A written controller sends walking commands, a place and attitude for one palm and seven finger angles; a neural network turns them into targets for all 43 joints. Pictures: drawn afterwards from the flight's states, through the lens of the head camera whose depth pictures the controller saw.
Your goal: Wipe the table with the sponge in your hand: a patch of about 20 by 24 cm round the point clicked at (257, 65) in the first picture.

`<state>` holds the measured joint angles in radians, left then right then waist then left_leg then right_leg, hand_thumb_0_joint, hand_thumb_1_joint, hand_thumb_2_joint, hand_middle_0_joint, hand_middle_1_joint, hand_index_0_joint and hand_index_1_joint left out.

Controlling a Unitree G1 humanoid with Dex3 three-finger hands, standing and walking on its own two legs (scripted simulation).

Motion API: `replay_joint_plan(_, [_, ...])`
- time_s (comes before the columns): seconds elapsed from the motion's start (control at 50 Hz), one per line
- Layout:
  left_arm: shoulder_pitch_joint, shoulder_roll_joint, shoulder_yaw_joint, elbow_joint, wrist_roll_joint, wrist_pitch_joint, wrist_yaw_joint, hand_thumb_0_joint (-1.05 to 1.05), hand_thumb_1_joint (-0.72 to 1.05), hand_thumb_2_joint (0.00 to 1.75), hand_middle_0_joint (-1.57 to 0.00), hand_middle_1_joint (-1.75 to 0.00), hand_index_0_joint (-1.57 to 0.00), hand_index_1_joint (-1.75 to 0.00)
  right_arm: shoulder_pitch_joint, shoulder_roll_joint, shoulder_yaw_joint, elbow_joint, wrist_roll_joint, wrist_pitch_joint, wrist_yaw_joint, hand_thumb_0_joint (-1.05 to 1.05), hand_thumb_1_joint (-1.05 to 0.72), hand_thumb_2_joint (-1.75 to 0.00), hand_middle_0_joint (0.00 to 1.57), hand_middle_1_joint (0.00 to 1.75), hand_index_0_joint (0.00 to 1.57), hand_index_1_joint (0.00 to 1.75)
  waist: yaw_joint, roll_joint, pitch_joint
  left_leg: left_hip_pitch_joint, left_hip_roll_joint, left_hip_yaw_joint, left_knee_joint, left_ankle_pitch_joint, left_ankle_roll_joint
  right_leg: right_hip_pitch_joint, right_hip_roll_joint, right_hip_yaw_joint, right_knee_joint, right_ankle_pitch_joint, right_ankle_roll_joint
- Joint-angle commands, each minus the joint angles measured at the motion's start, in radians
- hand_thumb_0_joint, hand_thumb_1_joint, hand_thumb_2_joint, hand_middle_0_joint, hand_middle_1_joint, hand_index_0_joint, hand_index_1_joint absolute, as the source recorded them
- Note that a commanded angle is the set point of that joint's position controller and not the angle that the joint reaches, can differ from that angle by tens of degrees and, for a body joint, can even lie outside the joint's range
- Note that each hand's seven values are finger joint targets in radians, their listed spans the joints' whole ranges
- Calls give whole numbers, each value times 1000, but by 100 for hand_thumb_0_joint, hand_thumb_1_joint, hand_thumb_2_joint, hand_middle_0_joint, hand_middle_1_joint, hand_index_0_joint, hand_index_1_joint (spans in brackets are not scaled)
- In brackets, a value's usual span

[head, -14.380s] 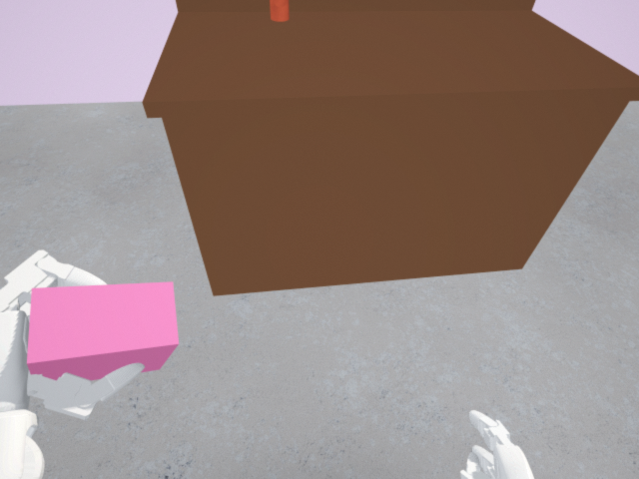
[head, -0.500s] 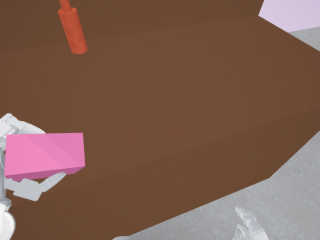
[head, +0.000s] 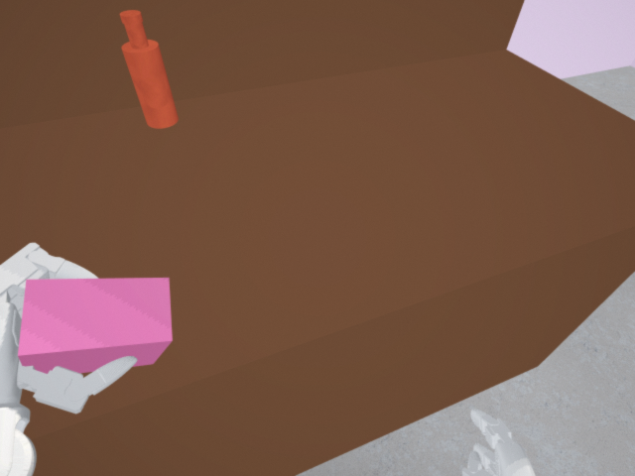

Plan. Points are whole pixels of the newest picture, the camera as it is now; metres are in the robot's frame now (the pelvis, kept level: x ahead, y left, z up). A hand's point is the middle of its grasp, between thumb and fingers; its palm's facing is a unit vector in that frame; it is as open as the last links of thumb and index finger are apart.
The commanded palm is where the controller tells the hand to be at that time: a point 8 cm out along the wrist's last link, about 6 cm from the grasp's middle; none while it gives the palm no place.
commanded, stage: come to a stop and stand still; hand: left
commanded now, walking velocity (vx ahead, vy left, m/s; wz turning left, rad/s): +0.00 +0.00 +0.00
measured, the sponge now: (119, 326) +0.22 +0.22 +0.14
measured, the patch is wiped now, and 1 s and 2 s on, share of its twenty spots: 0.00 0.00 0.00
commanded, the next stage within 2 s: look again from close up in 0.36 s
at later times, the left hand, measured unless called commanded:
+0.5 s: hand (21, 268) +0.25 +0.31 +0.18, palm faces +0.48 -0.78 -0.40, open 10.3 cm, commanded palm +0.17 +0.30 +0.18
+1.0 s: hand (21, 286) +0.25 +0.32 +0.16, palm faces +0.40 -0.85 -0.34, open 10.3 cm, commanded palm +0.18 +0.35 +0.18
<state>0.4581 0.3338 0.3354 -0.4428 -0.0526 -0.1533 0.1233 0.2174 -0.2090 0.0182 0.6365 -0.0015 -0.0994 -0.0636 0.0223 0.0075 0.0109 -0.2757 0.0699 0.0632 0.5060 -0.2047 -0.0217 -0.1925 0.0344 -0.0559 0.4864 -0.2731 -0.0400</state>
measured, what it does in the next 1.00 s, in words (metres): shifts its weight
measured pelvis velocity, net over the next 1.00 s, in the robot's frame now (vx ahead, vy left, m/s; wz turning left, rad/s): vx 0.01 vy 0.07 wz -0.03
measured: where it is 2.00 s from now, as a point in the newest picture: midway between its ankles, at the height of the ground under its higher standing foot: outside the picture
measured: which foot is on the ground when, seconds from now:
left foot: down 0.00-1.00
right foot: down 0.00-1.00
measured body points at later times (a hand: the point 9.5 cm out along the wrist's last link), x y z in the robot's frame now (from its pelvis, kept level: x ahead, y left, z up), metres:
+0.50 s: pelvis +0.00 +0.02 +0.00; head +0.03 +0.04 +0.45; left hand +0.22 +0.35 +0.21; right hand +0.19 -0.20 -0.07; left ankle +0.04 +0.13 -0.74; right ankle +0.00 -0.09 -0.74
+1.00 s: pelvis +0.01 +0.07 +0.00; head +0.05 +0.10 +0.45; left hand +0.22 +0.37 +0.18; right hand +0.19 -0.14 -0.07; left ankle +0.04 +0.13 -0.74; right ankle +0.00 -0.09 -0.73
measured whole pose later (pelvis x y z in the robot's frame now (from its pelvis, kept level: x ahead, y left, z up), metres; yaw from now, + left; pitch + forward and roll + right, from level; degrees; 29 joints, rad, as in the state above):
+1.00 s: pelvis +0.01 +0.07 +0.00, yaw -2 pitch -1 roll -1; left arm 0.36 0.35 0.38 -0.49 -0.02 -0.19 0.11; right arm 0.19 -0.17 0.02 0.57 0.01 -0.14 -0.01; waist 0.04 -0.06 0.10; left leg -0.26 -0.01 0.12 0.49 -0.23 0.08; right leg -0.18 -0.04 -0.01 0.46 -0.27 0.01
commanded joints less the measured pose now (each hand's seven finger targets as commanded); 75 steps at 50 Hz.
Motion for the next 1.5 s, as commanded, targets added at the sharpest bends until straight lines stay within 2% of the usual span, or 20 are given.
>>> replay_joint_plan(0.0, [-158, 202, 108, -279, 0, -79, 31, 0, 10, 130, -120, -160, -120, -160, -137, -105, -42, -171, 6, -66, -12, 0, -90, -90, 20, 30, 20, 30, -7, 68, -83, 104, 13, -56, -114, -5, 24, -58, -74, 116, -147, 60, 29])
replay_joint_plan(0.22, [-70, 184, 105, -248, -7, -75, 30, 0, 10, 130, -120, -160, -120, -160, -122, -108, -48, -191, 13, -55, -6, 0, -90, -90, 20, 30, 20, 30, -6, 66, -117, 89, 21, -63, -116, 119, 32, 42, -76, 86, -123, 212, 31])
replay_joint_plan(0.34, [-85, 185, 102, -245, -9, -70, 29, 0, 10, 130, -120, -160, -120, -160, -127, -107, -43, -192, 14, -49, -7, 0, -90, -90, 20, 30, 20, 30, -3, 39, -98, 73, 20, -67, -128, 72, 35, 51, -80, 92, -139, 193, 33])
replay_joint_plan(0.36, [-1076, 968, 672, -423, 147, -161, 17, 0, 10, 130, -120, -160, -120, -160, -8, -143, -79, -183, -43, -89, 2, 0, -90, -90, 20, 30, 20, 30, 36, -123, 108, -45, 39, -16, 68, 140, 52, -172, -153, 203, -283, 355, 74])
replay_joint_plan(0.38, [-528, 352, 256, 134, 59, -112, -30, 0, 10, 130, -120, -160, -120, -160, -75, -26, -36, -108, -12, -86, 11, 0, -90, -90, 20, 30, 20, 30, 2, -127, -101, 73, -68, -46, 5, 167, 39, -55, -185, 233, -150, 457, -43])
replay_joint_plan(0.4, [-381, 194, 118, 75, 17, -86, -27, 0, 10, 130, -120, -160, -120, -160, -102, -110, -77, -194, 32, -92, 19, 0, -90, -90, 20, 30, 20, 30, 22, 136, -157, 190, -33, -6, -52, 206, 27, -24, -158, 205, -75, 452, -35])
replay_joint_plan(0.42, [-369, 212, 118, -47, 22, -107, -30, 0, 10, 130, -120, -160, -120, -160, -67, -129, -87, -206, 26, -98, 26, 0, -90, -90, 20, 30, 20, 30, 15, 185, -196, 214, -4, 5, -38, 237, 37, -20, -129, 186, -59, 394, -2])
replay_joint_plan(0.46, [-198, 159, 67, -161, 13, -107, -32, 0, 10, 130, -120, -160, -120, -160, -104, -120, -76, -229, 23, -96, 62, 0, -90, -90, 20, 30, 20, 30, 25, 112, -205, 186, 11, -14, -38, 246, 50, 26, -103, 145, -70, 320, 45])
replay_joint_plan(0.5, [-61, 135, 55, -180, 8, -90, -25, 0, 10, 130, -120, -160, -120, -160, -138, -107, -62, -234, 29, -97, 72, 0, -90, -90, 20, 30, 20, 30, 28, 4, -185, 154, 17, -28, -62, 151, 49, 28, -86, 115, -89, 222, 40])
replay_joint_plan(0.56, [-57, 223, 149, -228, 11, -87, -16, 0, 10, 130, -120, -160, -120, -160, -135, -119, -63, -253, 17, -88, 52, 0, -90, -90, 20, 30, 20, 30, 14, -80, -100, 82, 5, -39, -97, -18, 38, -19, -86, 109, -146, 77, 27])
replay_joint_plan(0.6, [-68, 288, 231, -248, 13, -93, -1, 0, 10, 130, -120, -160, -120, -160, -149, -121, -57, -250, 14, -83, 33, 0, -90, -90, 20, 30, 20, 30, 14, -25, -87, 96, 10, -51, -138, -52, 38, -47, -67, 101, -139, 35, 24])
replay_joint_plan(0.62, [-83, 236, 198, -235, 7, -99, -4, 0, 10, 130, -120, -160, -120, -160, -132, -118, -58, -251, 13, -77, 25, 0, -90, -90, 20, 30, 20, 30, 3, 18, -78, 73, 26, -69, -162, -72, 48, -26, -65, 72, -120, 32, 25])
replay_joint_plan(0.66, [-117, 244, 209, -238, 6, -108, 3, 0, 10, 130, -120, -160, -120, -160, -123, -116, -58, -248, 14, -78, 17, 0, -90, -90, 20, 30, 20, 30, 6, 104, -74, 47, 44, -85, -189, -81, 58, 18, -58, 54, -88, 65, 29])
replay_joint_plan(0.82, [-136, 150, 95, -219, 29, -109, -6, 0, 10, 130, -120, -160, -120, -160, -92, -118, -60, -220, 19, -99, 30, 0, -90, -90, 20, 30, 20, 30, -4, 70, -84, 91, 51, -99, -177, -20, 54, 21, -51, 38, -93, 122, 32])
replay_joint_plan(0.94, [-180, 174, 110, -299, 29, -102, -4, 0, 10, 130, -120, -160, -120, -160, -77, -114, -72, -223, 13, -101, 52, 0, -90, -90, 20, 30, 20, 30, -6, 161, -116, 231, 125, -150, -160, 311, 33, -53, -33, 4, -6, 2, 38])
replay_joint_plan(1.0, [-142, 200, 151, -294, 31, -94, -7, 0, 10, 130, -120, -160, -120, -160, -91, -115, -71, -226, 14, -96, 64, 0, -90, -90, 20, 30, 20, 30, 0, 169, -122, 259, 137, -122, -132, 382, 24, -67, -24, -13, -16, 0, 37])
replay_joint_plan(1.06, [-121, 188, 141, -301, 18, -91, -18, 0, 10, 130, -120, -160, -120, -160, -82, -117, -80, -243, 17, -79, 70, 0, -90, -90, 20, 30, 20, 30, -6, 145, -105, 217, 144, -129, -116, 348, 31, -30, -26, -17, -51, 12, 37])
replay_joint_plan(1.22, [-76, 175, 138, -274, 2, -81, -36, 0, 10, 130, -120, -160, -120, -160, -79, -115, -87, -262, 24, -61, 60, 0, -90, -90, 20, 30, 20, 30, -10, 75, -84, 70, 91, -79, -94, -34, 51, 30, -33, 16, -110, 114, 32])
replay_joint_plan(1.34, [-123, 201, 137, -298, -10, -77, -36, 0, 10, 130, -120, -160, -120, -160, -80, -117, -100, -252, 18, -66, 36, 0, -90, -90, 20, 30, 20, 30, -17, 4, -76, 82, 23, -40, 29, -70, 42, -61, -88, 127, -127, 163, -12])
replay_joint_plan(1.48, [-96, 222, 163, -318, -22, -79, -37, 0, 10, 130, -120, -160, -120, -160, -83, -123, -106, -245, 15, -67, 23, 0, -90, -90, 20, 30, 20, 30, -13, 14, -75, 68, 42, -60, 57, 35, 54, -63, -83, 104, -84, 202, -4])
